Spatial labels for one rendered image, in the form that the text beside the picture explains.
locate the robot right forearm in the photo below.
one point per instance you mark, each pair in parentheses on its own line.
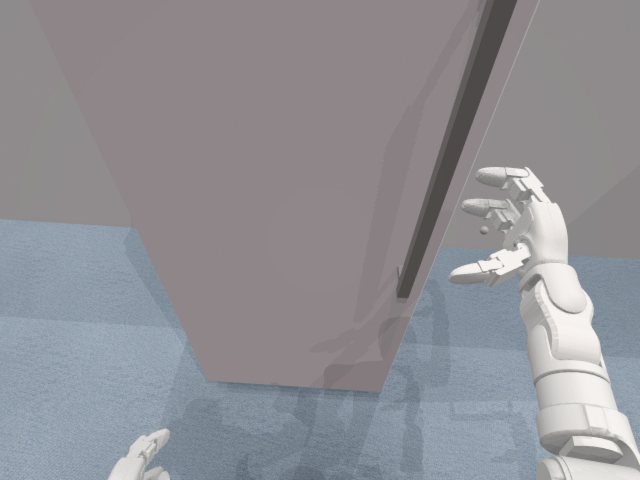
(578,415)

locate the robot right upper arm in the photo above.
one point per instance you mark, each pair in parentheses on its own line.
(568,468)

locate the robot left hand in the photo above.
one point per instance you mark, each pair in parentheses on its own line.
(141,453)

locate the handle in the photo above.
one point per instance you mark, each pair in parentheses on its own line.
(488,39)

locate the fridge door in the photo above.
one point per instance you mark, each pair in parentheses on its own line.
(274,156)

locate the robot right hand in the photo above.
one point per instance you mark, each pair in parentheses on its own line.
(541,228)

